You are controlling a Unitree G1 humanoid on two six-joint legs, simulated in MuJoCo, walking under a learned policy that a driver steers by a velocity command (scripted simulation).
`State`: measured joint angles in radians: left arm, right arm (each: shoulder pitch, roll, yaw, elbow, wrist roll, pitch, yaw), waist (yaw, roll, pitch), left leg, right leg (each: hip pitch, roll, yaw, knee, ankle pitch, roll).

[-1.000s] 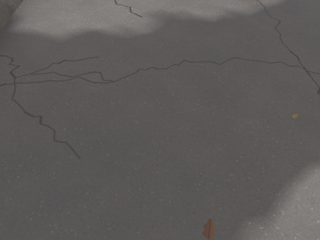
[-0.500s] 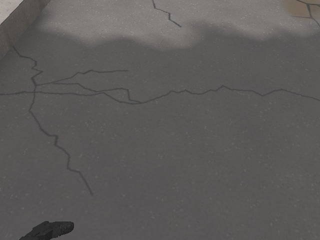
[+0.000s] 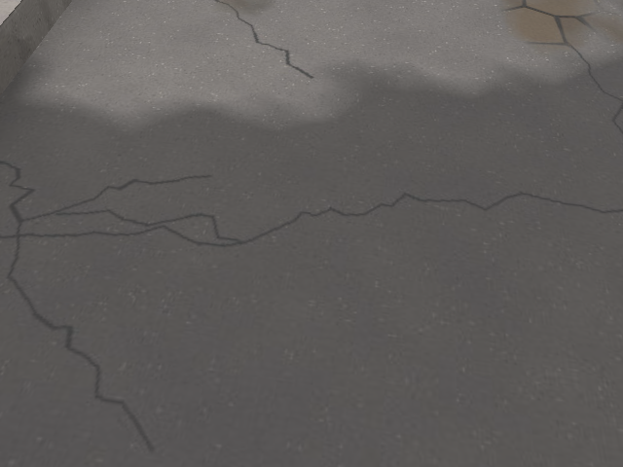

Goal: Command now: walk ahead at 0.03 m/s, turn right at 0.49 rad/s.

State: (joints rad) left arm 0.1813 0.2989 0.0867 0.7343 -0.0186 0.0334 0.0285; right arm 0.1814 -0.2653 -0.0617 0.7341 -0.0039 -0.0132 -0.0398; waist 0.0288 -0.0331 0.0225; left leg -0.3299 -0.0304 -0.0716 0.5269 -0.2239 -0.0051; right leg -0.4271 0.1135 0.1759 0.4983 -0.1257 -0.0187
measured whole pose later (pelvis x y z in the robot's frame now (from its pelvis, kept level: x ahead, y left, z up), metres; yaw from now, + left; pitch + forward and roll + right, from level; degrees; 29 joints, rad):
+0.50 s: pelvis +0.00 -0.03 +0.00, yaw -15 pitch +2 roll +0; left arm 0.14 0.26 0.06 0.63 0.02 0.03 -0.01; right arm 0.20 -0.31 -0.08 0.74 0.00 0.01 -0.02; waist -0.03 0.05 0.03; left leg -0.42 0.10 0.04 0.89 -0.54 -0.06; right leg -0.30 0.02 -0.02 0.54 -0.29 -0.04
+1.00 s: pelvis +0.09 +0.01 +0.00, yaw -2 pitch +2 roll -2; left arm 0.31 0.32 0.11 0.83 -0.03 -0.05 -0.01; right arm 0.16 -0.28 -0.06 0.71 0.03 -0.01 0.03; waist 0.06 0.00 0.00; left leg -0.48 0.09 0.05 0.66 -0.25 0.05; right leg 0.00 -0.08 -0.24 0.32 -0.33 0.05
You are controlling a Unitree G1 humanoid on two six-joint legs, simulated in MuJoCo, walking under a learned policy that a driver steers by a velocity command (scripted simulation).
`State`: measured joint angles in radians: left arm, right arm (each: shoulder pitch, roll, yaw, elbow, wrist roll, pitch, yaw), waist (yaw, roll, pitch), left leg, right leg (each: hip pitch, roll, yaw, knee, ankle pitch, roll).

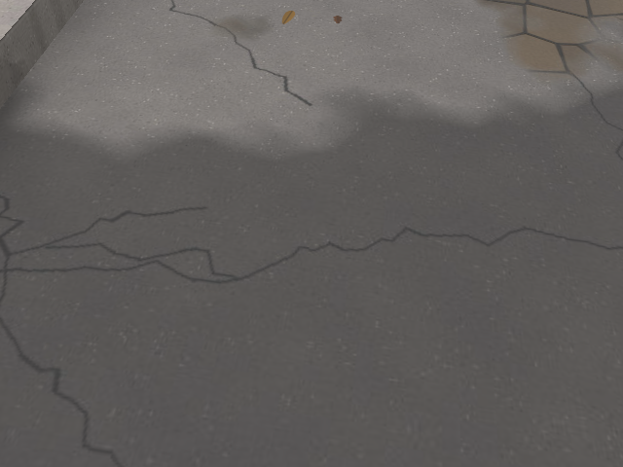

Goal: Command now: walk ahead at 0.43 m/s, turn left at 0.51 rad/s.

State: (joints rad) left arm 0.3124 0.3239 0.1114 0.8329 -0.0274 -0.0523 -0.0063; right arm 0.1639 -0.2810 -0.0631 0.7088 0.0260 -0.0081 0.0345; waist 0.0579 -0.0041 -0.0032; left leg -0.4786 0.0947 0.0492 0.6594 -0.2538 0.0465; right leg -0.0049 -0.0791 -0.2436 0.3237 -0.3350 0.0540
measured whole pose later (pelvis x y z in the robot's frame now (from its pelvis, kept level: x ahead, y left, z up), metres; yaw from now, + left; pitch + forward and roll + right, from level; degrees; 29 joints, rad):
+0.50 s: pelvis +0.25 +0.07 -0.01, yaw +5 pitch +3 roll +0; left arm 0.06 0.26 0.04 0.73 -0.02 -0.09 -0.08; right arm 0.36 -0.29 -0.05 0.77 0.00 -0.07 -0.02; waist -0.05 -0.04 0.01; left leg 0.14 -0.08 0.02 0.19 -0.37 0.08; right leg -0.63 -0.01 -0.04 0.52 0.09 -0.05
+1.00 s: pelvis +0.57 +0.11 -0.01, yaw -12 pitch +2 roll -1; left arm 0.36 0.30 0.07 0.74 -0.03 -0.03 0.01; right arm 0.08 -0.29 -0.02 0.61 0.00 -0.12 0.01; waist 0.08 0.03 0.01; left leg -0.49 0.02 -0.09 0.48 -0.04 -0.04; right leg -0.12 0.12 0.22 0.51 -0.41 -0.04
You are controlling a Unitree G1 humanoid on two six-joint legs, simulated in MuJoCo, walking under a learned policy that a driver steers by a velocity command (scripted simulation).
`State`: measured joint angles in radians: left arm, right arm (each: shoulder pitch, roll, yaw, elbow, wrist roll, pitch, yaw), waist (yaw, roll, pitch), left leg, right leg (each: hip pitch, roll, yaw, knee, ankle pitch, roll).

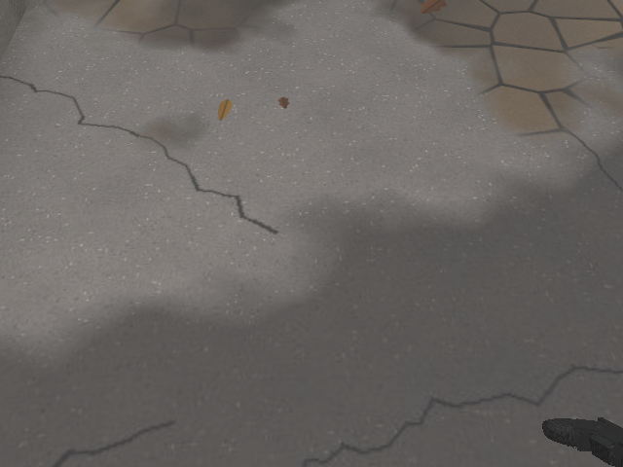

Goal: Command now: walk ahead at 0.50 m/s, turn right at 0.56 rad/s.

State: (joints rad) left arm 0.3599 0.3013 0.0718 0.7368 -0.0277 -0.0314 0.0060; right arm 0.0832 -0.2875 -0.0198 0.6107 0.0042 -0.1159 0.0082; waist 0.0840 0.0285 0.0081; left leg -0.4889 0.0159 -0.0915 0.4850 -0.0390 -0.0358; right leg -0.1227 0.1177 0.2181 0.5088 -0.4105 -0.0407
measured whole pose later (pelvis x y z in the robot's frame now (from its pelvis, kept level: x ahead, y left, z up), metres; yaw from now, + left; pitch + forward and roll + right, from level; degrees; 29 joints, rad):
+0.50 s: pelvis +0.26 -0.02 +0.00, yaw -9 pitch +2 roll +1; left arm 0.01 0.25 0.03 0.60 -0.02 -0.07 -0.05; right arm 0.45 -0.30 -0.06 0.85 0.03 -0.06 0.01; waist -0.12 -0.03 0.03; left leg 0.02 0.03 0.07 0.35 -0.40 -0.03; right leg -0.48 -0.03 0.01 0.51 -0.08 -0.04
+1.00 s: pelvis +0.52 -0.02 -0.01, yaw +7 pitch +2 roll -3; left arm 0.33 0.30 0.09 0.84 -0.02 -0.05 0.01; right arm 0.08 -0.27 -0.05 0.65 0.02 -0.02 0.06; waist 0.07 0.03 0.03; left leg -0.56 0.06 0.04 0.63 -0.12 0.09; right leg 0.10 -0.05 -0.28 0.34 -0.43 0.06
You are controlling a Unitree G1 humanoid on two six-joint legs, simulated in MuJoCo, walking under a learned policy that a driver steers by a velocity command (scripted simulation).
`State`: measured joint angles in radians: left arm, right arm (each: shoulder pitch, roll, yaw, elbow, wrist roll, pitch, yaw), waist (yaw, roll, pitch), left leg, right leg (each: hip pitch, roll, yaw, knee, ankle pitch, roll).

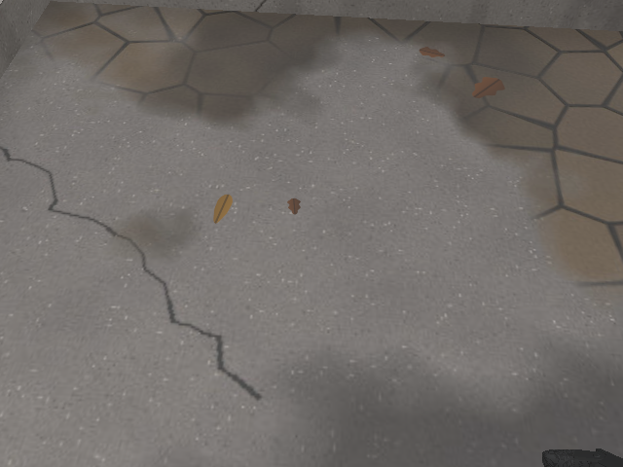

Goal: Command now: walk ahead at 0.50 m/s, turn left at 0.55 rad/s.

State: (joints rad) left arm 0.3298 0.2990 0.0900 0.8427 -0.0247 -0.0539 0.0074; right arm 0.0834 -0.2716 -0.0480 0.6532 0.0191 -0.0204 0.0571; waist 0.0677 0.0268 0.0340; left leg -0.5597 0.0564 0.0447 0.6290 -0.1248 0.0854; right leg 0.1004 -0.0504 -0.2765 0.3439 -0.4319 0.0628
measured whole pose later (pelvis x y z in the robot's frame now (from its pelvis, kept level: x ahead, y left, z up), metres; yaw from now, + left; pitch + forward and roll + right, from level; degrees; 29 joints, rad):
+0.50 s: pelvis +0.28 +0.02 +0.01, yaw +8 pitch +2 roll +1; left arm 0.08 0.27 0.03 0.72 -0.02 -0.09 -0.05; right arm 0.33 -0.30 -0.06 0.76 0.01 -0.06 0.00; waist -0.07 -0.04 0.01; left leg 0.03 -0.08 -0.06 0.31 -0.37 0.06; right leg -0.56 -0.03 0.00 0.54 0.00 -0.03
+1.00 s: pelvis +0.58 +0.02 +0.02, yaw -8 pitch +3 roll +0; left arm 0.39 0.29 0.06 0.77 -0.03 -0.03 0.02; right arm 0.03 -0.28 -0.03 0.64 0.00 -0.11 0.02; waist 0.10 0.03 0.02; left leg -0.52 -0.01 -0.10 0.47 0.00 -0.04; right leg -0.07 0.12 0.22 0.41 -0.37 -0.07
